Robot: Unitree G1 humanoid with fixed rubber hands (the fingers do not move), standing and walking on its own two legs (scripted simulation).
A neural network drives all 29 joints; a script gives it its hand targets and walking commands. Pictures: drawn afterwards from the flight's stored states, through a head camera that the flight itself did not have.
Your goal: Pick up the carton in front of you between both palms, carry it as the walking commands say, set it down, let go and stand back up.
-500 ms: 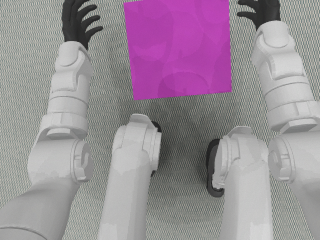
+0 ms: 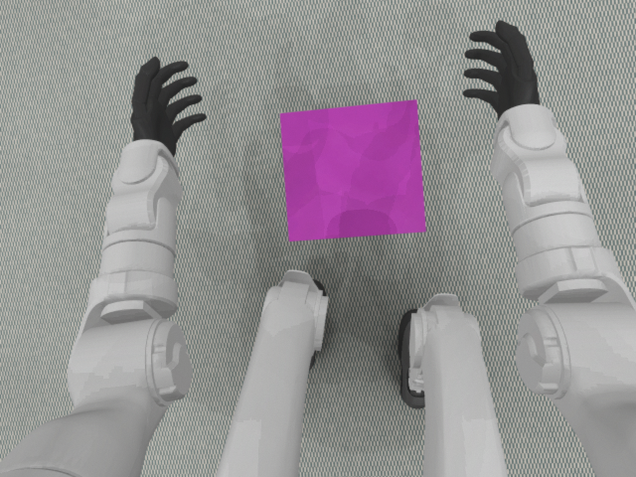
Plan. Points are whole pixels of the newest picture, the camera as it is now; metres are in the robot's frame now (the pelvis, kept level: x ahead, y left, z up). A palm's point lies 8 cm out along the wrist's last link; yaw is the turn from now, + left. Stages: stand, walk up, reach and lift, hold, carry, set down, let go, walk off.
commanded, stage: set down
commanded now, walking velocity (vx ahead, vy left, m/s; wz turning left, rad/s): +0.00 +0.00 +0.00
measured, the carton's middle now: (352, 182) +0.45 +0.06 -0.40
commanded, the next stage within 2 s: let go in 0.30 s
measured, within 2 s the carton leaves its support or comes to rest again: neither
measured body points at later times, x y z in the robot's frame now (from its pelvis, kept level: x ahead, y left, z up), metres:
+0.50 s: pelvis +0.04 +0.01 +0.14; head +0.30 +0.03 +0.50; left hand +0.44 +0.28 +0.02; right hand +0.50 -0.13 +0.02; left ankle +0.11 +0.12 -0.49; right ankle +0.07 -0.12 -0.49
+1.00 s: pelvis +0.10 +0.01 +0.24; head +0.21 +0.00 +0.68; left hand +0.29 +0.25 +0.15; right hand +0.34 -0.20 +0.14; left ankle +0.11 +0.12 -0.49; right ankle +0.07 -0.12 -0.49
